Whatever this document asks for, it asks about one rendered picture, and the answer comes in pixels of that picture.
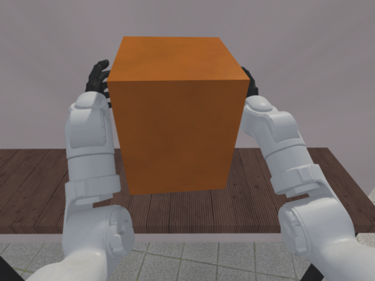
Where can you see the carton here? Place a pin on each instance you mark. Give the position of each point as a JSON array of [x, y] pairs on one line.
[[177, 104]]

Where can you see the robot left forearm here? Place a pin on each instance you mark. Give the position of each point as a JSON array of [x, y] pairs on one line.
[[89, 150]]

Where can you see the right robot upper arm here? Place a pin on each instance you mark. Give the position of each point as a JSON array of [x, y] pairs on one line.
[[319, 229]]

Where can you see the left robot upper arm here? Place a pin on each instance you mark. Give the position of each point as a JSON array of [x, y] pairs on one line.
[[94, 241]]

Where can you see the robot right forearm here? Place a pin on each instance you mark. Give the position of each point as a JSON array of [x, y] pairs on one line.
[[276, 132]]

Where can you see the right robot hand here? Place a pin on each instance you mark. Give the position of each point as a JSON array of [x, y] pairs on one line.
[[252, 89]]

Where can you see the table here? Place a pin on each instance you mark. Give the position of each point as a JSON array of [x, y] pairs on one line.
[[33, 199]]

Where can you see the left robot hand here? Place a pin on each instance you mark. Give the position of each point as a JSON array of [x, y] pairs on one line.
[[96, 77]]

